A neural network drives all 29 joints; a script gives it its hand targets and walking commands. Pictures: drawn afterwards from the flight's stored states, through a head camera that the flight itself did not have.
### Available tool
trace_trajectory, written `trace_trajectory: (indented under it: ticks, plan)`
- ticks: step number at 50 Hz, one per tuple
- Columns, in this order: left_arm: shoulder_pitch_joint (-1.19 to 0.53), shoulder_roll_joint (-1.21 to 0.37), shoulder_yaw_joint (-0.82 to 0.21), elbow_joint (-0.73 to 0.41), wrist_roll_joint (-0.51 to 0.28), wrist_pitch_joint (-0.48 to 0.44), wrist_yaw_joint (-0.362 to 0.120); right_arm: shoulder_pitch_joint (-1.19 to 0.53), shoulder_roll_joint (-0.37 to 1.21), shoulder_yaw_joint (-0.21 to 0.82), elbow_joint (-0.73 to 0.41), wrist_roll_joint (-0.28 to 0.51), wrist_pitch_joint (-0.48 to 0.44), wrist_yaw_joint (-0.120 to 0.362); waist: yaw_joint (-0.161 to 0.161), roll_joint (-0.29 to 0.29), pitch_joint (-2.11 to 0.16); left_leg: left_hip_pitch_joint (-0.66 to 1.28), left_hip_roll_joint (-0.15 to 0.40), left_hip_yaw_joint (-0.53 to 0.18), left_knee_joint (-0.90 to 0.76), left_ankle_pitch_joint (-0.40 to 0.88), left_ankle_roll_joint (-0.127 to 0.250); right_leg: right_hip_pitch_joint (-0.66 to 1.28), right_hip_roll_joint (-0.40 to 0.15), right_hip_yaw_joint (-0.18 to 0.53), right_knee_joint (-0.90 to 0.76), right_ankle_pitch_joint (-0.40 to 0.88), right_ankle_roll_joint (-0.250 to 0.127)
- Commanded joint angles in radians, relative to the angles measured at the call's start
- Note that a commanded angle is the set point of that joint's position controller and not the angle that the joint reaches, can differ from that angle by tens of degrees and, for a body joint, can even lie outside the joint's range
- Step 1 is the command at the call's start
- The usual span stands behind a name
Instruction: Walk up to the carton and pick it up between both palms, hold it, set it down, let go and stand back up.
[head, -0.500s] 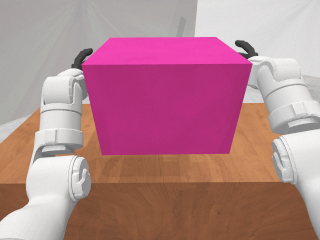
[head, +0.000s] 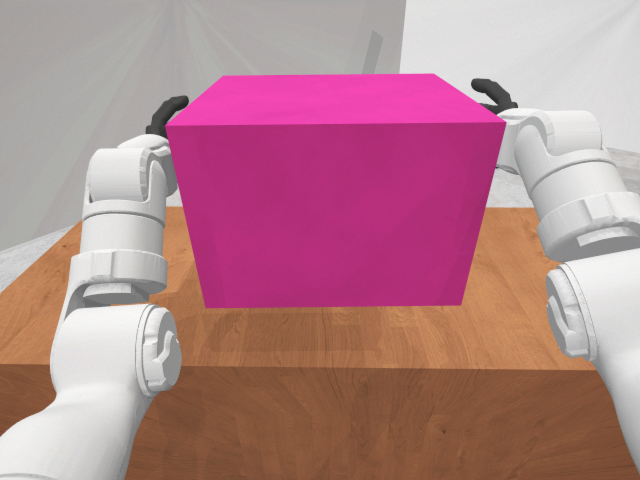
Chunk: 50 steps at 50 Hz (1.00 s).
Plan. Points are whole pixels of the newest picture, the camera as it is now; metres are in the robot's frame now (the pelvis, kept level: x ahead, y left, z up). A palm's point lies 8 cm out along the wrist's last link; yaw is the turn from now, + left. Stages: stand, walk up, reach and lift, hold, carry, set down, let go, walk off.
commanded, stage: hold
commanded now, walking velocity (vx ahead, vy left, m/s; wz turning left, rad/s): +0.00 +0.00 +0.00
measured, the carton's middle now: (330, 179) +0.39 +0.00 +0.28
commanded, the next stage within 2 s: none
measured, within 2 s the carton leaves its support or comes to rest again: neither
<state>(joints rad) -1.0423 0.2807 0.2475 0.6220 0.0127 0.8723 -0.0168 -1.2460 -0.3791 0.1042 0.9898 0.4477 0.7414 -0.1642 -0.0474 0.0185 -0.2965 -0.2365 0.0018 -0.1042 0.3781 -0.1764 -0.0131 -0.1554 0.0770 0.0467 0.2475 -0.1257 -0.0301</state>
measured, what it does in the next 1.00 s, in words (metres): stands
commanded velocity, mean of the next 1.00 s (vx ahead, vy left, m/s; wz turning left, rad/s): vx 0.00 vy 0.00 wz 0.00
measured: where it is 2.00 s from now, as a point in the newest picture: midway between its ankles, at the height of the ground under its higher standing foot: outside the picture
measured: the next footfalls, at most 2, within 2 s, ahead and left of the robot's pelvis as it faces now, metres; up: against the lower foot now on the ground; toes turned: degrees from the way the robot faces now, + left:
none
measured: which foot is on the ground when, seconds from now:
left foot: down 0.00-1.00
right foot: down 0.00-1.00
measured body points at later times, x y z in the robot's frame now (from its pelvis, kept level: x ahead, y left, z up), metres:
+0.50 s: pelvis +0.00 +0.00 +0.00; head -0.11 +0.01 +0.44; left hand +0.38 +0.19 +0.32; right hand +0.37 -0.20 +0.34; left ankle +0.01 +0.12 -0.75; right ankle +0.00 -0.10 -0.75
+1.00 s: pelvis +0.00 +0.00 +0.00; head -0.10 +0.01 +0.44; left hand +0.38 +0.20 +0.33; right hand +0.38 -0.18 +0.34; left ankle +0.01 +0.12 -0.75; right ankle +0.00 -0.10 -0.75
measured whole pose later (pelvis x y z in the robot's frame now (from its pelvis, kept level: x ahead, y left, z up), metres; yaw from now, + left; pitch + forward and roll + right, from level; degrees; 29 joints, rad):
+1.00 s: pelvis +0.00 +0.00 +0.00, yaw +1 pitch +2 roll -2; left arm -1.11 0.32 0.25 0.70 0.01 0.86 -0.03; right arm -1.27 -0.36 0.10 1.02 0.44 0.74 -0.17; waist -0.05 0.01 -0.29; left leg -0.23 0.00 -0.12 0.38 -0.17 -0.02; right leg -0.14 0.08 0.04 0.24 -0.12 -0.04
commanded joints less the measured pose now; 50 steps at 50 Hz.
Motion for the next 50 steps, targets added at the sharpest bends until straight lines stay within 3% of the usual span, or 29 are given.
trace_trajectory:
  ticks: [1, 7, 13, 21, 25, 32, 33, 40, 46, 50]
  plan:
    - [-0.909, -0.596, -0.274, -0.296, -0.207, -0.088, -0.145, -0.797, 0.675, 0.057, -0.436, 0.24, -0.037, 0.161, -0.019, 0.027, -0.347, 0.089, -0.018, 0.008, -0.013, 0.248, -0.022, 0.212, -0.009, 0.035, 0.025, 0.309, 0.029]
    - [-0.867, -0.584, -0.256, -0.26, -0.193, -0.069, -0.164, -0.782, 0.656, 0.059, -0.43, 0.235, -0.022, 0.144, -0.026, 0.017, -0.278, 0.067, -0.021, 0.007, -0.019, 0.231, -0.02, 0.218, -0.015, 0.035, 0.02, 0.31, 0.03]
    - [-0.886, -0.602, -0.279, -0.295, -0.197, -0.073, -0.164, -0.802, 0.651, 0.053, -0.485, 0.236, -0.026, 0.143, -0.041, 0.052, -0.297, 0.089, -0.02, 0.002, -0.007, 0.266, -0.031, 0.206, -0.009, 0.029, 0.022, 0.311, 0.024]
    - [-0.923, -0.614, -0.291, -0.358, -0.218, -0.082, -0.138, -0.813, 0.684, 0.069, -0.501, 0.25, -0.028, 0.153, -0.023, 0.034, -0.337, 0.096, -0.019, 0.001, -0.007, 0.259, -0.024, 0.192, -0.008, 0.02, 0.029, 0.298, 0.032]
    - [-0.913, -0.586, -0.236, -0.258, -0.184, -0.077, -0.142, -0.824, 0.673, 0.046, -0.423, 0.223, -0.024, 0.166, 0.004, 0.008, -0.262, 0.044, -0.013, 0.007, -0.047, 0.139, -0.003, 0.169, -0.012, 0.026, 0.005, 0.173, 0.032]
    - [-0.971, -0.552, -0.186, -0.13, -0.165, -0.095, -0.152, -0.863, 0.693, 0.006, -0.299, 0.187, -0.027, 0.179, 0.021, -0.021, -0.212, -0.012, -0.007, 0.013, -0.082, 0.019, 0.017, 0.143, -0.028, 0.043, -0.017, 0.056, 0.035]
    - [-0.976, -0.564, -0.202, -0.127, -0.169, -0.097, -0.155, -0.867, 0.689, -0.001, -0.293, 0.186, -0.03, 0.181, 0.016, 0.0, -0.213, -0.016, -0.004, 0.01, -0.079, 0.023, 0.013, 0.132, -0.029, 0.047, -0.017, 0.055, 0.03]
    - [-0.981, -0.552, -0.191, -0.101, -0.175, -0.102, -0.161, -0.879, 0.667, -0.02, -0.269, 0.184, -0.041, 0.175, 0.008, 0.013, -0.254, 0.014, -0.01, 0.011, -0.065, 0.064, 0.007, 0.151, -0.027, 0.043, -0.014, 0.096, 0.029]
    - [-0.941, -0.582, -0.229, -0.161, -0.196, -0.103, -0.166, -0.863, 0.653, 0.015, -0.383, 0.207, -0.047, 0.155, -0.023, 0.029, -0.322, 0.065, -0.014, 0.006, -0.025, 0.209, -0.015, 0.202, -0.022, 0.036, 0.012, 0.263, 0.026]
    - [-0.902, -0.589, -0.237, -0.182, -0.196, -0.093, -0.171, -0.846, 0.64, 0.022, -0.416, 0.209, -0.041, 0.147, -0.025, 0.033, -0.294, 0.061, -0.017, 0.005, -0.026, 0.21, -0.018, 0.205, -0.015, 0.035, 0.011, 0.259, 0.024]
